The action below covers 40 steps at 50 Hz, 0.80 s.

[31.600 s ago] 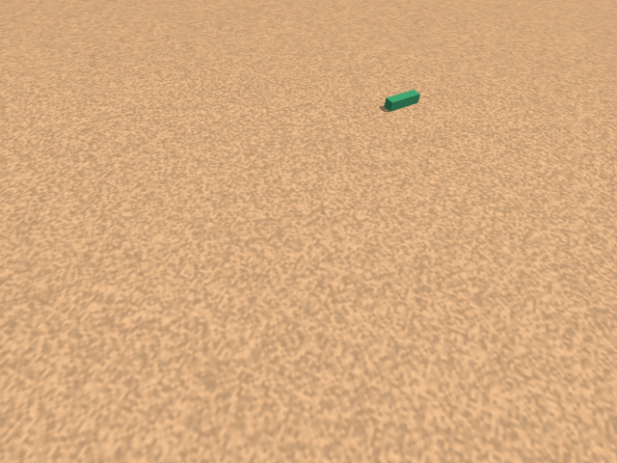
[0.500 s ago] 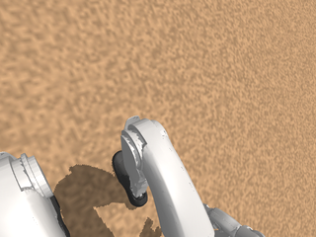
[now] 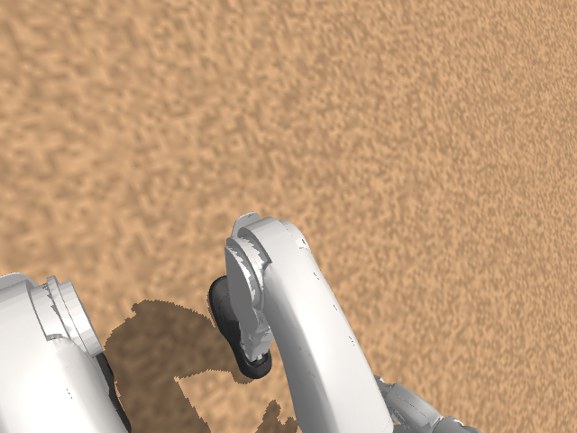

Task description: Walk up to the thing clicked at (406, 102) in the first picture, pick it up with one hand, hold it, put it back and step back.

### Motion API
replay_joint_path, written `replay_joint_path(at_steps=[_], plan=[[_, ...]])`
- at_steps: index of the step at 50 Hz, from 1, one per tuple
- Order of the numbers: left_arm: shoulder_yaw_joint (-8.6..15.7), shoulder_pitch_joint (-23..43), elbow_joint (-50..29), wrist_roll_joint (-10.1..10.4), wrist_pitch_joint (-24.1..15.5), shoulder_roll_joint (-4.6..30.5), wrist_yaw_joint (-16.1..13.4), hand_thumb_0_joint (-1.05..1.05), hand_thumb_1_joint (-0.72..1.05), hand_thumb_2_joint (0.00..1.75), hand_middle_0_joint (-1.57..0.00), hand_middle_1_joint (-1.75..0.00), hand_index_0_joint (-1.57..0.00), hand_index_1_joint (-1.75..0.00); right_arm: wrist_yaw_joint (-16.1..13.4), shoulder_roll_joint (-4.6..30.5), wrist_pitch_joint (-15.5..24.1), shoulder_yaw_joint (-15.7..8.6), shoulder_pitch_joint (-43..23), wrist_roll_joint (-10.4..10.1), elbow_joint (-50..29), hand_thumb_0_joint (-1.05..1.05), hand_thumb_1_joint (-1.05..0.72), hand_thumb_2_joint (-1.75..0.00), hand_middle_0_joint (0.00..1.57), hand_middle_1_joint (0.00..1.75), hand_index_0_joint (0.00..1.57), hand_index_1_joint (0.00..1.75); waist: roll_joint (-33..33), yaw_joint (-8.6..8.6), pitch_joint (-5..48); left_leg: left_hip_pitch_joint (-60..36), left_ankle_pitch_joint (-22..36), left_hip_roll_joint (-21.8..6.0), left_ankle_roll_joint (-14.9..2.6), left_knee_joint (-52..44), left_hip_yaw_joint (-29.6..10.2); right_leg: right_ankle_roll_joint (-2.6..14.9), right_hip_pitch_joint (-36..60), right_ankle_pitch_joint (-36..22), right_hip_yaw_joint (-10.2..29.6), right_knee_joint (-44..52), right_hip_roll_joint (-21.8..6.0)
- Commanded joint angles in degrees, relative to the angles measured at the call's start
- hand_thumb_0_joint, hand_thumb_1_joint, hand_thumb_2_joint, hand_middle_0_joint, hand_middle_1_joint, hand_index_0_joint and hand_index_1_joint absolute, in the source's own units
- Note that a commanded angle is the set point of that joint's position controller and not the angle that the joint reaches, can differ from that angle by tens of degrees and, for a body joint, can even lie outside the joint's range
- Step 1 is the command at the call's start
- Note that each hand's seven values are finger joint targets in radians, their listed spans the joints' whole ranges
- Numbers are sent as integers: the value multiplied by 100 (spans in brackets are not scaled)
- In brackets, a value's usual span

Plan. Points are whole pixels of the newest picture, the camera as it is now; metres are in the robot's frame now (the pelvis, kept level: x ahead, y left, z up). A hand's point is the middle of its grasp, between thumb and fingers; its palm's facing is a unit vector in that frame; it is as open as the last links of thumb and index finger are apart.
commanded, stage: withdraw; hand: left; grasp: from above
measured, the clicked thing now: out of the picture +0.40 +0.37 -0.30
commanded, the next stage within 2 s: home in 0.70 s
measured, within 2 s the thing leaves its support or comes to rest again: neither
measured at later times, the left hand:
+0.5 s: hand out of the picture +0.37 +0.37 -0.10, palm faces -0.38 -0.30 -0.87, open 12.2 cm
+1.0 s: hand out of the picture +0.38 +0.37 -0.10, palm faces -0.38 -0.13 -0.92, open 10.8 cm
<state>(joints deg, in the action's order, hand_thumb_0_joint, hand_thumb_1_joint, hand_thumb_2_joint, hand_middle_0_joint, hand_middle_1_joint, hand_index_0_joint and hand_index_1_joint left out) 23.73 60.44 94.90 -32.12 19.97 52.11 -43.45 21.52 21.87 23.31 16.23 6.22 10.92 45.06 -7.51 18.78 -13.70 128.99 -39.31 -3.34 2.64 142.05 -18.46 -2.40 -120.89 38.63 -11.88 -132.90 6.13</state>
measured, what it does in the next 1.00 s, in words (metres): stands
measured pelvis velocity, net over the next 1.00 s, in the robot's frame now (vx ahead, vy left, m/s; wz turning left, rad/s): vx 0.01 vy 0.00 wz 0.13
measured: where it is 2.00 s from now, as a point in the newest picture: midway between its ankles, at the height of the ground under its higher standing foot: (181, 376)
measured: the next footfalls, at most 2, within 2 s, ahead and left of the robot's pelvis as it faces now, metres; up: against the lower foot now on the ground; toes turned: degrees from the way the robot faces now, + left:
none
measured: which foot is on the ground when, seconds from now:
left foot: down 0.00-1.00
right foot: down 0.00-1.00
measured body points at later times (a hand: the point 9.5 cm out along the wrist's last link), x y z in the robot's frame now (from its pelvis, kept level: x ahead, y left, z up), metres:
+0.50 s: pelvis -0.01 -0.01 +0.03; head +0.19 +0.07 +0.43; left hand +0.39 +0.38 -0.05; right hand +0.14 -0.25 -0.08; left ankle +0.08 +0.14 -0.29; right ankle +0.12 -0.11 -0.29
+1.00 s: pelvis +0.01 +0.00 +0.03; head +0.22 +0.10 +0.42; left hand +0.39 +0.37 -0.05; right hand +0.13 -0.26 -0.08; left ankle +0.08 +0.14 -0.29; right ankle +0.12 -0.11 -0.29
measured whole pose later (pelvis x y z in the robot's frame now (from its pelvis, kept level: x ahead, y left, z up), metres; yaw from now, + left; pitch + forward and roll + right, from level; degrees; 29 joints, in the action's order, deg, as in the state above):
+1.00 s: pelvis +0.01 +0.00 +0.03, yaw +8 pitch +33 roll -8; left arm 4.1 36.1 50.9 -62.5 -11.1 39.6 -11.6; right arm 5.6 15.0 0.9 -0.4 9.3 4.6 40.3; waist 0.3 6.8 4.3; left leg 129.4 -37.2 -1.7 0.5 132.5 -8.3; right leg -2.2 -122.4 41.1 -4.3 -129.5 2.2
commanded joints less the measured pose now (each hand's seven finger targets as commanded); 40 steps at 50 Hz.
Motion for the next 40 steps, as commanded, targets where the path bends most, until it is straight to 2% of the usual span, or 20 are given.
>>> replay_joint_path(at_steps=[1,3,5,7,8,9,11,13,15,19,20,22,24,26,29,32,35,37,39,40], plan=[[-396,1436,-1919,-351,78,1317,31,0,-32,84,-23,-86,-24,-85,-41,1698,-25,-753,963,-119,-107,0,-90,-90,20,30,20,30,3714,-117,4857,-3228,1276,-217,-145,-1555,1005,356,2071,-1721,-335,1300,31],[-706,1239,-2510,-436,161,1061,211,0,-33,83,-23,-85,-24,-83,-116,1552,-142,-912,972,-190,-134,0,-90,-90,20,30,20,30,3956,-303,5240,-3383,1257,-199,-136,-1751,1066,415,2044,-1653,-227,1386,38],[-913,587,-3176,-525,285,670,481,0,-34,83,-22,-84,-23,-83,-187,1461,-303,-1166,1059,-388,-181,0,-90,-90,20,30,20,30,3991,-613,5789,-3403,1317,-136,-152,-1851,1153,468,2010,-1631,-112,1448,55],[-1183,213,-3389,-636,431,157,797,0,-33,82,-21,-84,-23,-83,-218,1299,-455,-1324,1123,-550,-106,0,-90,-90,20,30,20,30,3821,-757,5952,-3271,1399,-63,-165,-1913,1196,494,1743,-1653,-78,1383,44],[-1307,199,-3624,-693,466,-54,958,0,-31,81,-23,-83,-25,-81,-237,1247,-510,-1375,1149,-610,-55,0,-90,-90,20,30,20,30,3759,-782,6004,-3253,1414,-49,-162,-1999,1143,506,1514,-1622,-101,1323,21],[-1564,-37,-3286,-724,542,-565,1119,0,-29,79,-26,-81,-27,-79,-257,1189,-575,-1454,1113,-634,-15,0,-90,-90,20,30,20,30,3428,-731,5687,-3073,1266,-33,-187,-2045,1136,506,1268,-1454,-74,1372,36],[-1827,-430,-3041,-822,597,-937,1448,0,-24,75,-30,-78,-31,-76,-338,1092,-690,-1574,1215,-683,63,0,-90,-89,20,30,20,30,2622,-601,4993,-2673,1032,-14,-263,-2176,1111,456,1184,-1264,-1,1605,56],[-1972,-309,-3058,-979,494,-851,1778,0,-20,71,-34,-73,-36,-71,-418,1038,-744,-1661,1236,-696,75,0,-89,-89,20,30,20,30,2111,-561,4652,-2363,754,35,-351,-2277,1131,442,1133,-936,137,1830,84],[-2199,90,-2885,-1098,268,-899,2122,0,-19,72,-34,-73,-35,-71,-496,1027,-770,-1680,1240,-675,80,0,-89,-89,20,30,20,30,1709,-427,4402,-2130,480,84,-402,-2280,1190,417,1182,-546,251,2029,99],[-2364,740,-2610,-1517,-437,-534,2665,0,-17,71,-36,-72,-37,-70,-699,868,-804,-1589,1124,-598,-61,0,-89,-89,20,30,20,30,1218,-397,4150,-1820,127,194,-437,-2155,1344,404,1346,210,450,2183,66],[-2375,848,-2517,-1642,-636,-413,2739,0,-17,71,-36,-72,-38,-70,-766,834,-823,-1548,1043,-570,-126,0,-89,-89,20,30,20,30,1198,-402,4179,-1783,71,215,-420,-2130,1383,414,1418,374,483,2172,53],[-2290,1085,-2620,-1981,-1000,21,2793,0,-17,71,-38,-72,-39,-71,-912,783,-876,-1500,972,-563,-202,0,-89,-89,20,30,20,30,1386,-621,4492,-1936,50,227,-375,-2079,1500,440,1526,514,604,2147,-2],[-2264,968,-2429,-2217,-1345,52,2813,0,-16,71,-38,-71,-39,-70,-1021,702,-913,-1431,929,-558,-263,0,-89,-89,20,30,20,30,1555,-669,4477,-1992,-10,231,-345,-2100,1544,471,1460,578,627,2039,-35],[-2163,930,-2158,-2486,-1683,276,2830,0,-15,70,-39,-70,-40,-69,-1119,760,-971,-1384,957,-546,-259,0,-89,-89,20,30,20,30,1487,-654,4348,-1982,36,228,-352,-2022,1543,474,1295,481,593,1929,-64],[-1966,780,-2062,-2715,-2226,556,2817,0,-14,69,-41,-69,-41,-68,-1254,784,-1087,-1336,1044,-498,-320,0,-89,-89,20,30,20,30,1617,-691,4448,-1949,199,245,-371,-1924,1580,453,1355,233,581,1822,-132],[-1843,689,-2563,-2984,-2687,767,2836,0,-10,66,-45,-65,-45,-64,-1374,857,-1207,-1377,1147,-499,-353,0,-89,-89,20,30,20,30,2094,-801,5003,-2486,595,204,-331,-1887,1518,454,1308,-312,444,1564,-164],[-1642,408,-3383,-3123,-3028,867,2833,0,-12,67,-42,-67,-43,-66,-1471,926,-1356,-1520,1257,-512,-414,0,-89,-89,20,30,20,30,2582,-950,5682,-3042,1185,188,-284,-1935,1506,433,1432,-1057,297,1365,-235],[-1525,-97,-3868,-3147,-3182,868,2846,0,-10,65,-43,-65,-44,-64,-1516,987,-1479,-1677,1297,-514,-471,0,-89,-89,20,30,20,30,2766,-1018,5882,-3381,1573,186,-226,-1981,1465,461,1402,-1371,205,1274,-268],[-1360,-436,-4511,-3174,-3251,1005,2858,0,-7,63,-44,-63,-46,-61,-1571,961,-1634,-1836,1327,-542,-538,0,-88,-89,20,30,20,30,2858,-1186,6302,-3728,1760,168,-226,-2074,1448,447,1444,-1472,214,1286,-280],[-1331,-454,-4872,-3169,-3273,1002,2847,0,1,71,-36,-70,-38,-69,-1584,919,-1718,-1908,1333,-545,-599,0,-88,-90,20,30,20,30,2948,-1205,6496,-3813,1750,167,-230,-2141,1447,447,1498,-1475,240,1304,-285]])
